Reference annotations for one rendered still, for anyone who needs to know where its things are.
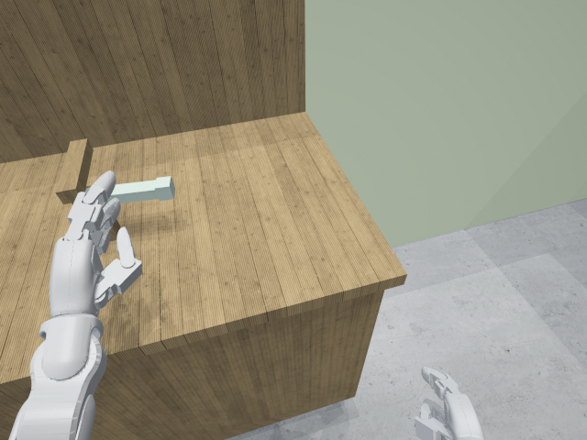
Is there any tap lever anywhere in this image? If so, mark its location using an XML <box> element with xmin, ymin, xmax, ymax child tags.
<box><xmin>85</xmin><ymin>176</ymin><xmax>175</xmax><ymax>204</ymax></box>

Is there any robot left forearm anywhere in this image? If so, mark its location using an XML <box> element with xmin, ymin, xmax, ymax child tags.
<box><xmin>8</xmin><ymin>313</ymin><xmax>107</xmax><ymax>440</ymax></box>

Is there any robot left hand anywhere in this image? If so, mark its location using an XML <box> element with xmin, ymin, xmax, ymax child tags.
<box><xmin>50</xmin><ymin>170</ymin><xmax>142</xmax><ymax>318</ymax></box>

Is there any counter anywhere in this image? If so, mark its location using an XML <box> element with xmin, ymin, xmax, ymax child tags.
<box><xmin>0</xmin><ymin>0</ymin><xmax>407</xmax><ymax>440</ymax></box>

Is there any robot right hand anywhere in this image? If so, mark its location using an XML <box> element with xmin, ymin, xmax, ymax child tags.
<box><xmin>415</xmin><ymin>367</ymin><xmax>485</xmax><ymax>440</ymax></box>

